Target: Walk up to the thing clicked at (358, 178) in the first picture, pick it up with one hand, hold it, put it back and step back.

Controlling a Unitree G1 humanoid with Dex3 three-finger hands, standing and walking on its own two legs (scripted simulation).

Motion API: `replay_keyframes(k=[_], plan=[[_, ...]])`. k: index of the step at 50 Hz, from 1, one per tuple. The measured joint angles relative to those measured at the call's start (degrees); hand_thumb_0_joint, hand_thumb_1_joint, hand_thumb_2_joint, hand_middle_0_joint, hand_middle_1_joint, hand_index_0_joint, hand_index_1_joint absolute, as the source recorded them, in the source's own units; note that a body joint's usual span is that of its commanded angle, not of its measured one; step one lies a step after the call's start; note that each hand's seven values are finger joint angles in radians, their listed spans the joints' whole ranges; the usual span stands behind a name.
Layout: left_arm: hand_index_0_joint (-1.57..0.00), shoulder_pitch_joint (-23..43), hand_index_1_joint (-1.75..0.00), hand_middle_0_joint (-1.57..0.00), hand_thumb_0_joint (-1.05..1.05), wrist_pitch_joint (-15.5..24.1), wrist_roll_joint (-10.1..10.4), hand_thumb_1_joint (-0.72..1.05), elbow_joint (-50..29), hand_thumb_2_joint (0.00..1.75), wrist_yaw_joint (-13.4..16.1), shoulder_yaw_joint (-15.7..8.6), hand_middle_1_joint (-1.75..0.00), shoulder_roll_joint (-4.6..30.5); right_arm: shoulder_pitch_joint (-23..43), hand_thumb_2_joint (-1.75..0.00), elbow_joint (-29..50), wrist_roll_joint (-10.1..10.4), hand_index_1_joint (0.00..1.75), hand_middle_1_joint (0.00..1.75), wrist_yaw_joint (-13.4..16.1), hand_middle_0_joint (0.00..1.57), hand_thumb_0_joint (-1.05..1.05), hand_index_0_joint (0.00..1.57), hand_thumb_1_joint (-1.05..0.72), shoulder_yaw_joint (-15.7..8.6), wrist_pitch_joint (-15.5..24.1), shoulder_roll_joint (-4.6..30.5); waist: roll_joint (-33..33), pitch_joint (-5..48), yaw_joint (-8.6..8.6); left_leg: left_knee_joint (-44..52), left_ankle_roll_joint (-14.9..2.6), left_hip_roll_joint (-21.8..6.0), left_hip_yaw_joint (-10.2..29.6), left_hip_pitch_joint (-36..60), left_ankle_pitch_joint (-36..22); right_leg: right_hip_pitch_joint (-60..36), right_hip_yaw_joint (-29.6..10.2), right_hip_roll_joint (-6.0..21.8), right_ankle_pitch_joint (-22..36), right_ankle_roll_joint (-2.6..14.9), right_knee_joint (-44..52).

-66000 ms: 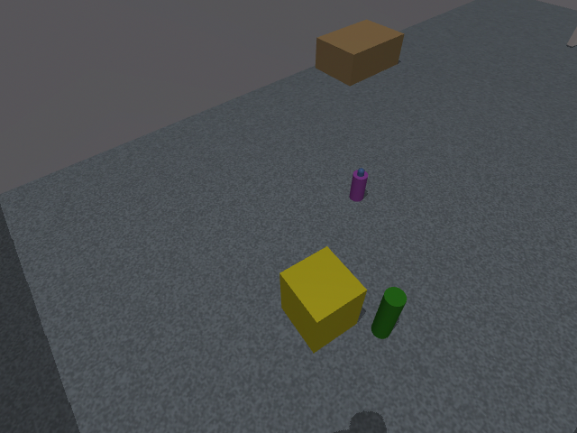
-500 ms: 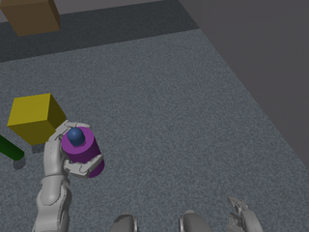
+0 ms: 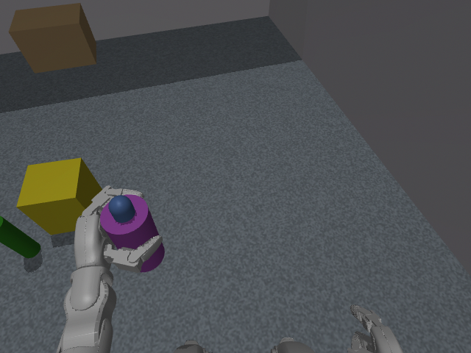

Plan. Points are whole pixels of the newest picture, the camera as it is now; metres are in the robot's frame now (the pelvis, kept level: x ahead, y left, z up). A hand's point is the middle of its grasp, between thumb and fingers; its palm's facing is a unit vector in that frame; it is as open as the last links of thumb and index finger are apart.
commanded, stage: lift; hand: left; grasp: from the side
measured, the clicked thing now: (133, 231) +0.32 +0.18 +0.03
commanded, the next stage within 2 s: hold in 0.06 s
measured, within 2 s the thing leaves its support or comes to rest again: neither
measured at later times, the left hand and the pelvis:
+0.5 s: hand (134, 227) +0.32 +0.17 +0.05, palm faces +0.15 -0.99 -0.01, open 9.9 cm; pelvis +0.00 +0.00 +0.01, yaw +0 degrees
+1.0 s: hand (127, 224) +0.31 +0.17 +0.07, palm faces +0.15 -0.99 -0.01, open 9.9 cm; pelvis +0.00 +0.00 +0.02, yaw +0 degrees
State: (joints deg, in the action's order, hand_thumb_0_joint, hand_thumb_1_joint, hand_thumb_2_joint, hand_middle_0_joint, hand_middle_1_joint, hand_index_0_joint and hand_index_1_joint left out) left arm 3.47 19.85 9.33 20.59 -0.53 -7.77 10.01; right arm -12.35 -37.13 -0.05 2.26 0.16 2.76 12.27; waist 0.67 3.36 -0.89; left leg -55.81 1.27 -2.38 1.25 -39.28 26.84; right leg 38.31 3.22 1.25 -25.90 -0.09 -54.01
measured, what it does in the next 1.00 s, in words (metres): stands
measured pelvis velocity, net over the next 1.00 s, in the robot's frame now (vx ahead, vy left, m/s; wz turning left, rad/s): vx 0.00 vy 0.00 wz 0.00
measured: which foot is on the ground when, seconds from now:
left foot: down 0.00-1.00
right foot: down 0.00-1.00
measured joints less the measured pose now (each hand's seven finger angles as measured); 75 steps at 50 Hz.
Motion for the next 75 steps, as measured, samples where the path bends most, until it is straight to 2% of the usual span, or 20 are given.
replay_keyframes(k=[15,35,63,75], plan=[[-0.72,0.16,-1.06,-0.73,-0.01,0.53,0.32,-0.38,1.03,1.11,-0.32,-0.16,-1.05,-0.54,-0.28,-0.9,-0.5,0.09,0.3,0.3,-0.15,0.2,0.01,0.2,-0.91,-0.15,-1.18,-0.01,0.05,-0.69,-0.11,3.48,0.28,-0.15,-0.15,4.15,-1.16,-3.89,-0.05,-0.22,0.96,0.22,3.06],[-0.72,-0.12,-1.05,-0.73,-0.01,0.61,-0.32,-0.37,0.91,1.08,0.33,0.32,-1.04,-0.58,0.22,-0.9,-0.42,0.08,0.3,0.3,-0.18,0.2,0.01,0.2,-0.91,-0.08,-1.37,-0.11,-0.07,-1.67,0.07,6.7,0.03,0.11,-0.51,8.1,-2.79,-7.77,-0.33,-0.06,2.64,-0.01,6.25],[-0.72,-0.41,-1.05,-0.73,-0.01,0.23,-0.66,-0.36,0.32,1.09,0.86,1.27,-1.05,-0.8,-0.31,-0.9,-1.5,0.35,0.3,0.3,-0.68,0.2,0.01,0.2,-0.91,-0.3,-1.1,-0.43,-0.12,-2.23,0.24,8.36,-0.28,0.33,-0.63,10.07,-3.52,-9.91,-0.44,0.1,3.56,-0.35,8.26],[-0.71,-0.87,-1.06,-0.72,-0.01,1.05,-0.73,-0.36,0.82,1.09,0.86,0.91,-1.05,-0.67,-0.16,-0.9,-1.32,0.15,0.3,0.3,-1.08,0.2,0.01,0.2,-0.91,-0.39,-1.01,-0.38,-0.13,-2.42,0.3,8.08,-0.26,0.33,-0.64,9.82,-3.67,-9.61,-0.47,0.09,3.68,-0.31,7.91]])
